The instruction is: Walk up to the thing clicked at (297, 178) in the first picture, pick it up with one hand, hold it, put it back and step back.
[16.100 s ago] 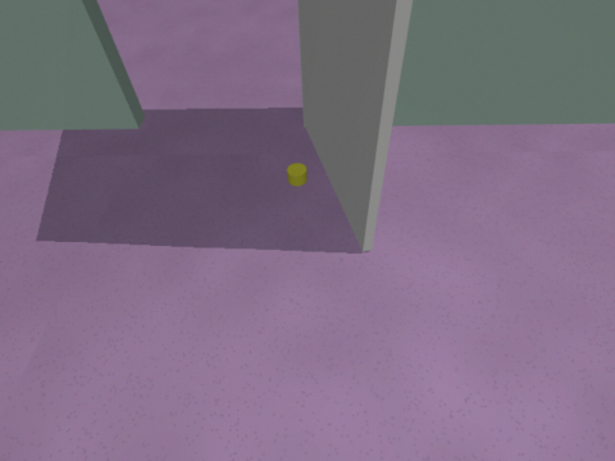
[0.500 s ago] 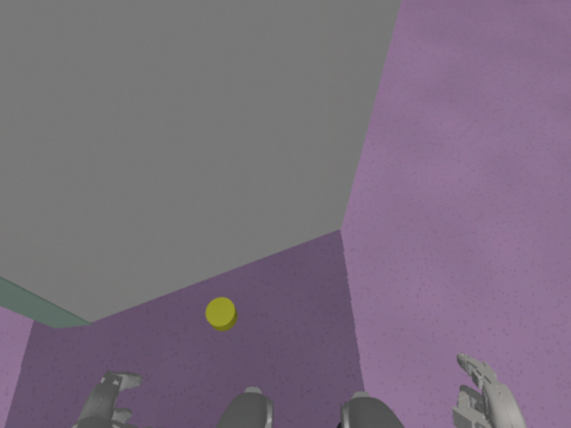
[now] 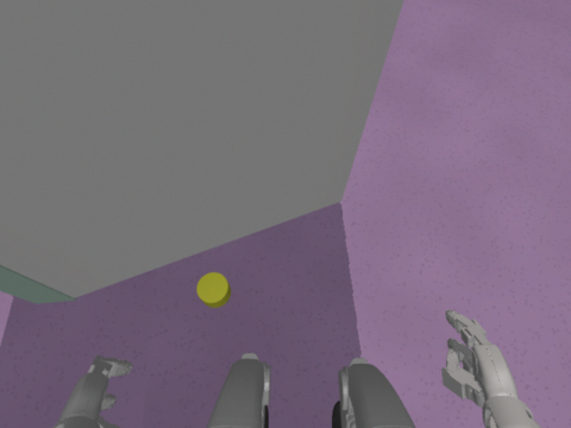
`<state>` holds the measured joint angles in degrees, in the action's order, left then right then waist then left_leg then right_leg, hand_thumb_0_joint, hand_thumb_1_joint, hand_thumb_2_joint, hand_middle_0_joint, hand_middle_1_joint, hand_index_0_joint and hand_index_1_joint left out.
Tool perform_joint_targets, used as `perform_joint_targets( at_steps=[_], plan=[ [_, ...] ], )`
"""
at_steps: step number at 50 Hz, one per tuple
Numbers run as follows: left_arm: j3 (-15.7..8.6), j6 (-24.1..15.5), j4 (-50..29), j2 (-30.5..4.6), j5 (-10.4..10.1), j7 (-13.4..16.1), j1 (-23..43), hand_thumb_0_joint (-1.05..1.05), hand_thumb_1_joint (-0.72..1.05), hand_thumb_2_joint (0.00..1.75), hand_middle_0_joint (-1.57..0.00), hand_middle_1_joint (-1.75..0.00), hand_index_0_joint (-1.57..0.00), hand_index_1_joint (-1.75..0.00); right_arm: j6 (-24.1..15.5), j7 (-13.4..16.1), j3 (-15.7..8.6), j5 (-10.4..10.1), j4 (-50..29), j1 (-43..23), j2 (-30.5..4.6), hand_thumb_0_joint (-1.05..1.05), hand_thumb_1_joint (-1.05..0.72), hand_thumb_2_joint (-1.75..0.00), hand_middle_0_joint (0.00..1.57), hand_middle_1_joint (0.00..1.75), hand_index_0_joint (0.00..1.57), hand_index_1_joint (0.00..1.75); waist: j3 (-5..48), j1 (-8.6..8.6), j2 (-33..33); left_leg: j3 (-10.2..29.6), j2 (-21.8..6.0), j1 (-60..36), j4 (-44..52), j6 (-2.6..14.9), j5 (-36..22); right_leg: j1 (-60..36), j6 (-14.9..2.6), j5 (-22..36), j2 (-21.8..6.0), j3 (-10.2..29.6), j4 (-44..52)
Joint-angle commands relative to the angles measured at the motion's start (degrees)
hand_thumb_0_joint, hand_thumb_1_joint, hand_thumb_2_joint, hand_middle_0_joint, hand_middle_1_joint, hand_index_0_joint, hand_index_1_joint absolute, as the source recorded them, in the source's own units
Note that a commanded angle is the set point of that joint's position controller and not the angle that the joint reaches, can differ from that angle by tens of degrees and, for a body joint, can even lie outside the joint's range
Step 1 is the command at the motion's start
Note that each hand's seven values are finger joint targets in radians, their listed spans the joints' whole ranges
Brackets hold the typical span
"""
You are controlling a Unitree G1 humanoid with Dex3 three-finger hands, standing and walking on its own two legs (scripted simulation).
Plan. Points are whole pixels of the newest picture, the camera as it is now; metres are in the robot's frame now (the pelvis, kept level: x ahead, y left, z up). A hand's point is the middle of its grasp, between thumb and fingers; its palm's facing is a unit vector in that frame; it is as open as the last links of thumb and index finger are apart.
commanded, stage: rise first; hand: left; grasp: from above
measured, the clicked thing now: (214, 290) +0.45 +0.25 -0.62
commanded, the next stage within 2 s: approach in 1.76 s
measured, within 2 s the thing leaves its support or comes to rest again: neither
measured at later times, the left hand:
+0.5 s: hand (156, 339) +0.26 +0.30 -0.33, palm faces -0.46 -0.37 -0.80, open 14.0 cm
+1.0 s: hand (172, 309) +0.35 +0.31 -0.43, palm faces -0.46 -0.06 -0.88, open 14.1 cm
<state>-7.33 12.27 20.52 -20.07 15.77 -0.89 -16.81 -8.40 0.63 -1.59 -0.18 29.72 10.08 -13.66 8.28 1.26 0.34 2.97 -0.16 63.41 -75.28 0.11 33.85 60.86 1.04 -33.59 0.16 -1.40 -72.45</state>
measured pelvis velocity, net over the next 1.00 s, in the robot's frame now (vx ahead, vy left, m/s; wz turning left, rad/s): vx -0.08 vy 0.01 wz -0.10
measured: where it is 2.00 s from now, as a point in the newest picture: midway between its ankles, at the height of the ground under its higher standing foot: outside the picture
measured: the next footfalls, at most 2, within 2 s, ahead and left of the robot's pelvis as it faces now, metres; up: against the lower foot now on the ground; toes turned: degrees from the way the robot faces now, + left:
none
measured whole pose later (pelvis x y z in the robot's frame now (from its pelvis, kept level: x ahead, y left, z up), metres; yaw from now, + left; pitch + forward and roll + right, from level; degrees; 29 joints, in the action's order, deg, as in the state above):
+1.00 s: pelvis -0.08 +0.01 -0.28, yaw -6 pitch +34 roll -8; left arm -7.8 -17.7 71.4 -42.6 69.4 17.0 43.9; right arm -1.8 -5.6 -0.8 4.9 43.3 7.4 -15.5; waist 5.6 7.3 -0.3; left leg 6.4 1.3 127.0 -130.5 0.5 37.9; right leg 122.0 2.1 -38.5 0.6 -3.8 -126.0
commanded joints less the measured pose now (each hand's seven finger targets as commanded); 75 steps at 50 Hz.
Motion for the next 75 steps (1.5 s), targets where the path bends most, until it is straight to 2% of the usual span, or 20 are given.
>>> perform_joint_targets(
  at_steps=[1,4,9,12,15,17,18,20,21,24,26,32,37,41,45,53,56,60,70,75],
  plan=[
    [-4.0,-3.6,-5.7,-11.0,3.3,1.5,3.1,0.0,-0.57,0.95,-0.07,-1.08,-0.08,-1.08,-3.1,0.0,-3.6,-0.4,-6.8,-0.6,-9.1,0.0,-0.91,-0.9,0.2,0.3,0.2,0.3,15.0,1.57,5.0,0.6,-0.2,-9.1,6.5,0.27,-17.8,-1.1,-2.92,14.5,1.3,-0.8,2.5],
    [-4.7,-7.5,-0.5,-14.1,7.2,2.0,11.1,0.0,-0.57,0.96,-0.07,-1.07,-0.07,-1.07,-3.9,-0.3,-3.8,-0.3,-5.5,-1.6,-9.7,0.0,-0.91,-0.9,0.2,0.3,0.2,0.3,14.7,1.95,3.7,0.1,0.3,-0.7,0.8,0.66,-11.8,5.5,-2.88,10.3,1.0,-0.2,-2.2],
    [-3.6,-15.2,5.3,-16.3,13.7,2.6,20.0,0.0,-0.56,0.95,-0.09,-1.09,-0.09,-1.08,-5.1,-0.8,-4.4,-0.1,-2.3,-1.5,-11.2,0.0,-0.92,-0.91,0.2,0.3,0.2,0.3,22.1,1.3,5.9,0.0,0.4,3.7,-6.7,0.26,-11.1,14.4,-2.87,9.2,1.0,0.1,-11.1],
    [-4.8,-18.7,7.0,-20.1,17.5,3.8,25.7,0.0,-0.57,0.99,-0.09,-1.07,-0.09,-1.07,-5.3,-1.1,-4.9,-0.1,-0.9,-1.7,-12.5,0.0,-0.91,-0.9,0.2,0.3,0.2,0.3,26.7,1.0,7.7,0.7,0.4,6.6,-10.5,-0.1,-9.6,19.9,-3.0,8.2,1.0,-0.2,-16.2],
    [-6.5,-20.1,11.4,-24.3,21.9,5.5,29.9,0.0,-0.58,0.99,-0.1,-1.07,-0.1,-1.07,-4.4,-1.4,-4.9,-0.2,0.7,-1.4,-13.2,0.0,-0.93,-0.91,0.2,0.3,0.2,0.3,29.4,-0.2,7.9,-0.2,0.6,10.9,-15.1,0.16,-10.2,23.1,-3.01,8.5,1.1,-0.4,-19.5],
    [-6.2,-20.6,15.9,-24.9,24.5,6.8,35.5,0.0,-0.59,1.01,-0.09,-1.08,-0.09,-1.08,-3.7,-1.6,-4.8,-0.2,2.0,-0.7,-13.0,0.0,-0.93,-0.91,0.2,0.3,0.2,0.3,29.5,0.42,5.3,-0.9,1.0,16.3,-18.2,0.58,-8.4,24.2,-2.84,7.4,1.2,-0.6,-20.8],
    [-7.4,-20.9,17.5,-26.9,25.7,7.4,37.6,0.0,-0.59,1.01,-0.09,-1.08,-0.09,-1.08,-3.4,-1.9,-5.0,-0.2,2.5,-0.2,-13.1,0.0,-0.92,-0.91,0.2,0.3,0.2,0.3,31.5,-0.65,5.1,-1.1,1.1,16.9,-19.7,0.67,-8.6,24.6,-2.84,7.3,1.2,-0.6,-21.7],
    [-7.2,-21.5,21.1,-27.6,28.1,7.9,41.8,0.0,-0.57,1.0,-0.09,-1.09,-0.09,-1.09,-2.7,-2.4,-5.0,0.0,3.4,0.7,-13.1,0.0,-0.91,-0.91,0.2,0.3,0.2,0.3,34.2,-0.56,4.1,-1.5,1.3,19.7,-23.2,1.13,-9.4,25.8,-2.77,7.8,1.3,-1.0,-23.8],
    [-7.9,-22.0,22.4,-30.0,29.3,8.1,43.5,0.0,-0.53,1.0,-0.08,-1.08,-0.08,-1.08,-2.4,-2.6,-5.1,0.2,4.1,1.2,-13.4,0.0,-0.88,-0.9,0.2,0.3,0.2,0.3,35.8,-1.03,3.5,-1.9,1.4,21.2,-24.8,1.27,-9.6,24.7,-2.65,8.1,1.1,-0.9,-24.7],
    [-7.3,-23.9,24.7,-32.3,32.6,8.0,51.7,0.0,-0.52,1.01,-0.08,-1.06,-0.08,-1.07,-1.5,-3.0,-5.5,0.6,5.6,2.4,-13.5,0.0,-0.87,-0.9,0.2,0.3,0.2,0.3,37.7,-0.01,2.2,-2.6,1.3,25.2,-29.0,1.7,-8.1,26.4,-2.27,7.4,1.2,-0.8,-26.7],
    [-6.3,-25.2,28.1,-32.7,34.7,7.8,54.6,0.0,-0.52,1.01,-0.09,-1.04,-0.08,-1.05,-1.1,-3.2,-5.2,0.9,6.6,3.4,-13.5,0.0,-0.87,-0.9,0.2,0.3,0.2,0.3,35.8,1.0,1.6,-2.8,1.4,29.5,-30.7,1.93,-4.6,27.7,-2.09,4.5,1.2,-1.0,-27.7],
    [-6.6,-29.4,30.7,-36.9,39.9,9.8,62.4,0.0,-0.53,1.02,-0.06,-1.05,-0.06,-1.05,0.7,-3.8,-4.8,1.9,8.0,4.2,-14.1,0.0,-0.88,-0.9,0.2,0.3,0.2,0.3,35.9,1.66,5.1,-1.9,1.4,32.0,-33.2,1.77,1.9,35.2,-2.61,-2.8,1.9,-3.0,-32.0],
    [-7.5,-31.8,32.4,-40.0,44.7,13.9,68.1,0.0,-0.53,1.02,-0.07,-1.02,-0.07,-1.02,2.8,-4.5,-4.3,3.0,9.4,4.7,-14.7,0.0,-0.89,-0.9,0.2,0.3,0.2,0.3,35.1,2.09,10.1,0.1,1.2,30.5,-34.2,1.4,3.6,42.5,-3.13,-3.3,1.9,-4.8,-36.4],
    [-5.0,-31.6,37.5,-38.0,48.7,17.6,71.0,0.0,-0.55,1.03,-0.08,-0.97,-0.07,-0.98,4.6,-5.0,-3.9,3.7,10.5,4.8,-15.1,0.0,-0.89,-0.9,0.2,0.3,0.2,0.3,32.3,3.93,12.3,1.2,1.2,31.5,-35.1,1.08,4.0,47.8,-3.34,-2.6,1.7,-6.0,-39.2],
    [-3.9,-30.7,41.8,-38.6,52.2,19.9,74.1,0.0,-0.55,1.03,-0.08,-0.96,-0.07,-0.97,5.7,-5.4,-3.7,4.4,11.1,5.6,-15.4,0.0,-0.9,-0.9,0.2,0.3,0.2,0.3,32.4,4.93,13.3,1.9,1.2,30.4,-36.2,0.76,1.5,50.5,-3.5,-0.5,1.4,-6.5,-41.1],
    [-2.2,-29.8,46.2,-38.7,56.0,21.6,77.8,0.0,-0.49,0.96,-0.13,-0.92,-0.13,-0.93,6.6,-6.5,-3.2,5.9,11.9,7.3,-15.3,0.0,-0.91,-0.9,0.2,0.3,0.2,0.3,33.6,6.68,13.5,1.1,1.3,30.7,-40.7,1.15,-4.4,49.5,-3.03,4.1,1.3,-6.3,-42.8],
    [-3.1,-30.1,46.7,-40.2,57.1,21.9,78.3,0.0,-0.48,0.96,-0.14,-0.91,-0.13,-0.92,7.1,-6.9,-3.2,6.4,11.9,7.6,-15.7,0.0,-0.91,-0.9,0.2,0.3,0.2,0.3,34.9,6.43,14.7,1.3,1.2,30.1,-41.4,1.02,-5.9,50.0,-3.0,5.0,1.4,-6.4,-43.8],
    [-3.2,-30.6,47.7,-39.6,57.4,22.7,79.1,0.0,-0.5,0.96,-0.12,-0.94,-0.12,-0.95,7.5,-7.3,-2.9,7.0,11.8,7.6,-16.0,0.0,-0.91,-0.9,0.2,0.3,0.2,0.3,34.8,7.36,15.2,1.9,1.0,29.7,-42.5,0.95,-7.4,51.4,-2.69,5.8,1.4,-6.8,-45.2],
    [-5.3,-30.8,51.0,-43.8,58.2,26.0,83.2,0.0,-0.55,1.01,-0.07,-1.03,-0.07,-1.02,7.2,-7.7,-1.1,8.3,12.1,7.4,-15.4,0.0,-0.91,-0.9,0.2,0.3,0.2,0.3,34.2,8.51,13.5,-0.8,1.3,37.2,-46.9,2.15,-5.3,47.8,-2.58,6.4,2.5,-6.3,-45.1],
    [-4.4,-30.2,53.2,-43.1,58.3,26.1,83.4,0.0,-0.57,1.02,-0.06,-1.04,-0.06,-1.04,7.0,-7.7,-0.6,9.0,12.5,7.9,-15.4,0.0,-0.91,-0.9,0.2,0.3,0.2,0.3,33.7,9.24,14.2,-0.4,1.2,38.1,-47.4,2.11,-4.5,48.3,-2.59,5.6,2.6,-6.9,-46.2]
  ],
)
